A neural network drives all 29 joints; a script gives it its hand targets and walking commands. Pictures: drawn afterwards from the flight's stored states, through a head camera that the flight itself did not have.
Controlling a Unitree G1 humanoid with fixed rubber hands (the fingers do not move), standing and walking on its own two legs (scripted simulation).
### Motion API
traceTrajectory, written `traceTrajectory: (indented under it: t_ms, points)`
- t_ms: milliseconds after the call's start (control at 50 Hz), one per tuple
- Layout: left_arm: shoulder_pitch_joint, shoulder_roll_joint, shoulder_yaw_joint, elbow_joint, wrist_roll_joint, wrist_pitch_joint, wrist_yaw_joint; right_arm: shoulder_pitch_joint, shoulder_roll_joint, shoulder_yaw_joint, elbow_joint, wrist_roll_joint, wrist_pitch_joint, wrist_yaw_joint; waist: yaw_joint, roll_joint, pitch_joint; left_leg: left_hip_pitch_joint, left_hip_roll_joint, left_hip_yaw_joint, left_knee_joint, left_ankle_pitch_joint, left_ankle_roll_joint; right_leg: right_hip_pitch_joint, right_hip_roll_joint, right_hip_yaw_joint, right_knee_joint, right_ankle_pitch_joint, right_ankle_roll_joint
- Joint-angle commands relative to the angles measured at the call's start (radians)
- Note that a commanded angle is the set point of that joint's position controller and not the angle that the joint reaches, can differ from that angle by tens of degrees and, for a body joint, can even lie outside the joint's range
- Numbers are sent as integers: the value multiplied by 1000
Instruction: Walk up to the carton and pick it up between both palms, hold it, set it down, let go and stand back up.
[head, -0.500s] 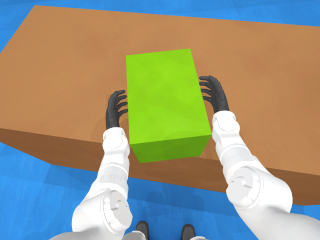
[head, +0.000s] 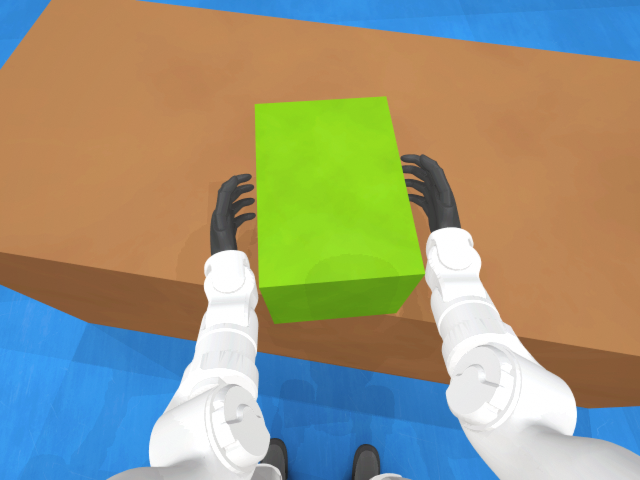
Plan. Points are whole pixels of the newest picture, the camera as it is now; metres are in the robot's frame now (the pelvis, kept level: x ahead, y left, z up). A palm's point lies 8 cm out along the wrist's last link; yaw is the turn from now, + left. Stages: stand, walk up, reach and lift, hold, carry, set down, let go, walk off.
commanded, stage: reach and lift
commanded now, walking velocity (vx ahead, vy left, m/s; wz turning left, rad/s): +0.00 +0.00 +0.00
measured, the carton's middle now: (328, 213) +0.45 +0.04 -0.05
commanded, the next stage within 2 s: none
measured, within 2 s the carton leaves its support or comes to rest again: leaves its support in 1.26 s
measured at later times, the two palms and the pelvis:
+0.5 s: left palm (224, 244) +0.37 +0.17 -0.01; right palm (435, 215) +0.43 -0.10 +0.00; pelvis +0.00 +0.00 +0.00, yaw +0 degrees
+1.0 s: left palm (222, 247) +0.37 +0.18 -0.02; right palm (434, 217) +0.42 -0.09 +0.01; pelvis -0.01 +0.00 +0.00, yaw +1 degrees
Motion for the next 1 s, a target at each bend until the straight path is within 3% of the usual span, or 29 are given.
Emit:
traceTrajectory:
  t_ms: [0, 40, 60, 100, 140, 180, 260, 300, 320, 380, 420, 460, 480, 540, 700, 780, 820, 860, 880, 980]
  points:
    - [-358, -396, -230, 25, 40, -16, -50, -320, 379, 234, 100, -55, -61, 96, 42, 32, -542, 253, -23, 68, 70, 504, 24, 315, 14, -44, 50, 411, 24]
    - [-337, -413, -231, 26, 47, -18, -44, -303, 384, 232, 125, -66, -67, 95, 47, 30, -544, 259, -18, 70, 79, 533, 18, 291, 17, -49, 46, 407, 20]
    - [-333, -409, -233, 43, 50, -13, -39, -315, 382, 228, 135, -60, -66, 99, 50, 16, -519, 208, -17, 69, 69, 490, 5, 320, 19, -45, 31, 414, 2]
    - [-337, -411, -239, 46, 44, -21, -42, -314, 382, 238, 138, -63, -67, 98, 43, 7, -528, 168, -23, 70, 59, 452, 14, 368, 12, -35, 47, 459, 7]
    - [-337, -399, -236, 32, 45, -24, -35, -309, 370, 251, 156, -49, -67, 102, 68, 36, -530, 182, -19, 71, 56, 466, 10, 357, 17, -42, 46, 426, 5]
    - [-331, -416, -256, 21, 36, -33, -33, -296, 372, 259, 170, -48, -76, 101, 61, 43, -545, 248, -15, 57, 74, 535, 2, 296, 23, -50, 35, 412, 3]
    - [-366, -427, -281, 26, 27, -10, -29, -330, 356, 238, 184, -38, -67, 107, 63, 62, -553, 317, -6, 60, 79, 531, 1, 218, 33, -51, 4, 265, -17]
    - [-362, -412, -273, 46, 20, -13, -34, -322, 347, 246, 176, -49, -69, 102, 58, 38, -557, 290, -14, 57, 70, 502, 3, 241, 33, -51, 9, 312, -8]
    - [-357, -409, -279, 37, 18, -20, -31, -330, 352, 252, 167, -40, -74, 102, 71, 41, -578, 272, -13, 58, 70, 477, 1, 263, 25, -43, 12, 326, -10]
    - [-360, -395, -276, 52, 11, -33, -34, -320, 369, 251, 195, -44, -74, 95, 68, 25, -557, 159, -27, 66, 40, 390, 15, 350, 15, -34, 28, 377, 0]
    - [-357, -399, -276, 68, 7, -38, -41, -311, 386, 282, 200, -40, -76, 89, 50, 0, -560, 113, -36, 61, 30, 385, 22, 420, 3, -27, 47, 470, 13]
    - [-374, -389, -263, 88, 6, -48, -50, -321, 399, 277, 211, -54, -82, 83, 56, -6, -550, 74, -47, 72, 23, 361, 25, 449, -1, -21, 58, 506, 27]
    - [-385, -398, -280, 76, -6, -53, -49, -339, 409, 280, 200, -57, -85, 81, 54, -29, -573, 57, -48, 71, 17, 344, 30, 476, -2, -18, 66, 499, 34]
    - [-410, -385, -279, 96, -14, -48, -52, -357, 404, 276, 231, -46, -85, 76, 42, -17, -557, 46, -45, 67, 2, 294, 36, 474, -2, -15, 61, 464, 29]
    - [-471, -384, -302, 94, -44, -73, -69, -380, 444, 308, 234, -58, -108, 56, 30, -30, -632, -17, -60, 74, -10, 271, 39, 586, -23, -6, 91, 603, 46]
    - [-478, -408, -337, 98, -59, -88, -74, -395, 448, 340, 208, -46, -139, 47, 20, -4, -663, 36, -55, 64, 8, 364, 24, 579, -15, -20, 87, 674, 45]
    - [-472, -413, -329, 117, -47, -92, -71, -397, 445, 355, 241, -37, -148, 48, 31, -9, -657, 35, -54, 62, 9, 364, 25, 563, -13, -9, 89, 654, 41]
    - [-465, -417, -356, 130, -56, -98, -71, -402, 440, 343, 236, -42, -162, 42, 15, -17, -644, 26, -48, 68, 12, 362, 9, 548, -10, -15, 75, 679, 25]
    - [-483, -417, -361, 119, -61, -101, -73, -416, 432, 346, 237, -46, -171, 41, 19, 17, -663, 72, -44, 57, 9, 381, 14, 522, 1, -28, 82, 627, 31]
    - [-502, -435, -387, 115, -72, -103, -54, -406, 419, 341, 265, -41, -172, 49, 34, 59, -697, 195, -21, 51, 41, 460, -10, 362, 25, -53, 38, 469, 6]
